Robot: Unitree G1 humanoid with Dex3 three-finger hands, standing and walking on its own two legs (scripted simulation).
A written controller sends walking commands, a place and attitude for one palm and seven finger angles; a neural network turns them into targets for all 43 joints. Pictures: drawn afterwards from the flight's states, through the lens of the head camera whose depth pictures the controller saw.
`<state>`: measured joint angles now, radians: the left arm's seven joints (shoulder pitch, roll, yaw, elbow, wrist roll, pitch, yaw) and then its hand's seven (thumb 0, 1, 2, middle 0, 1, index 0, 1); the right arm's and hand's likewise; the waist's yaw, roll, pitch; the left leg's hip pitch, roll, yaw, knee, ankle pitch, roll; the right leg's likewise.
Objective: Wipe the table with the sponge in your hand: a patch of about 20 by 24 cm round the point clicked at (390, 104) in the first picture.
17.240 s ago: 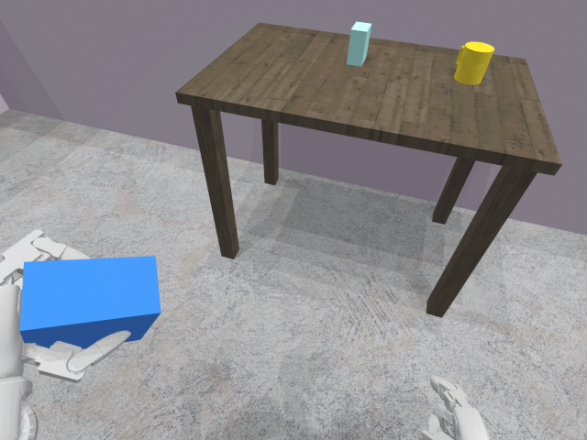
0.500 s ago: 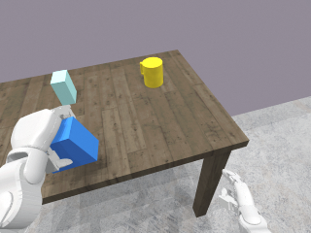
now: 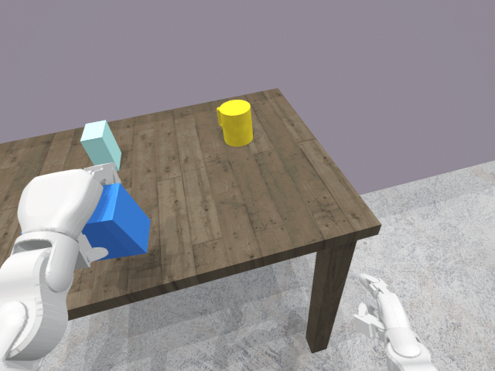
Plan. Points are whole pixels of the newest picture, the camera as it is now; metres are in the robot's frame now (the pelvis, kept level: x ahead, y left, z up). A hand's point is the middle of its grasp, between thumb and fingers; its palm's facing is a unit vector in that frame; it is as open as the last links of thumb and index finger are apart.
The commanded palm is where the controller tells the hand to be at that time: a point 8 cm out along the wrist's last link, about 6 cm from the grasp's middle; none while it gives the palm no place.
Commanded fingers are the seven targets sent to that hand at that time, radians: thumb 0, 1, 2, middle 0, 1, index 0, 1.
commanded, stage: turn the palm down, sponge in hand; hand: left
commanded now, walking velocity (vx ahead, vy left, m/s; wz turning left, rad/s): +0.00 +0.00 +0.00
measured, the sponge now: (100, 231) +0.24 +0.28 +0.14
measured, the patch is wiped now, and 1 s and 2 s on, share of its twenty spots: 0.00 0.00 0.00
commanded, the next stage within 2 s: move the sponge above the wiping area in 0.16 s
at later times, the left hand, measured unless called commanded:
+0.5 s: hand (81, 200) +0.24 +0.28 +0.20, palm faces +0.27 +0.02 -0.96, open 9.9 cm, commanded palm +0.19 +0.27 +0.24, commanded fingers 0.00 0.10 1.30 -1.20 -1.60 -1.20 -1.60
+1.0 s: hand (63, 204) +0.25 +0.33 +0.18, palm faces +0.25 -0.05 -0.97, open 9.9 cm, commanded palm +0.20 +0.29 +0.22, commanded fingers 0.00 0.10 1.30 -1.20 -1.60 -1.20 -1.60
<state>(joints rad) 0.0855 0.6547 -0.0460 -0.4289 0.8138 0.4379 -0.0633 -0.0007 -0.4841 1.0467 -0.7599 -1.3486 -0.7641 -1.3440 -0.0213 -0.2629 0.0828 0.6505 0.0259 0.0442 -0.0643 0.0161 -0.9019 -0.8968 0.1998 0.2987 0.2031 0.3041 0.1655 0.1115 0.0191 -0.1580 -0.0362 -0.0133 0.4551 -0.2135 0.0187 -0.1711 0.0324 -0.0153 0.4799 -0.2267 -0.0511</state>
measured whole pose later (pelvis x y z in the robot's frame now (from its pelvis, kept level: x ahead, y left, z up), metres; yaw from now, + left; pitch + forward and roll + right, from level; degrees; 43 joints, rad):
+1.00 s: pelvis +0.01 +0.00 +0.00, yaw -1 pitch -3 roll +0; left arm 0.08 0.63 0.16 -0.20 0.73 0.41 -0.01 0.00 -0.49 1.06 -0.75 -1.36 -0.76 -1.35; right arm 0.03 -0.26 0.04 0.66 0.06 0.01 -0.07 0.02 -0.90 -0.90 0.20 0.30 0.20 0.30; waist 0.12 0.12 -0.01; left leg -0.19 -0.03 -0.02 0.48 -0.24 0.01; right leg -0.19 0.05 0.00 0.49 -0.24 -0.05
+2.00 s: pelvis +0.02 -0.01 +0.00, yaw +0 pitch -2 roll +1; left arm 0.10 0.58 -0.02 -0.14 0.86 0.44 -0.13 0.00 -0.50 1.07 -0.76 -1.36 -0.76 -1.36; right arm 0.03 -0.29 0.05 0.64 0.04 0.04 -0.07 0.02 -0.90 -0.90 0.20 0.30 0.20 0.30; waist 0.11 0.11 0.01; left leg -0.18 -0.02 -0.04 0.45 -0.24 0.00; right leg -0.20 0.05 -0.01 0.48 -0.25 -0.07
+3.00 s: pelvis +0.02 +0.01 +0.00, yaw -1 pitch -3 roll +0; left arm 0.05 0.55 -0.02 -0.20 0.87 0.35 0.00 0.00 -0.50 1.08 -0.76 -1.36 -0.76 -1.36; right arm 0.02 -0.24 0.05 0.66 0.04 0.03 -0.04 0.02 -0.90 -0.90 0.20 0.30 0.20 0.30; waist 0.13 0.10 -0.01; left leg -0.15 -0.04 -0.01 0.43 -0.23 0.03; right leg -0.17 0.04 0.02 0.45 -0.23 -0.04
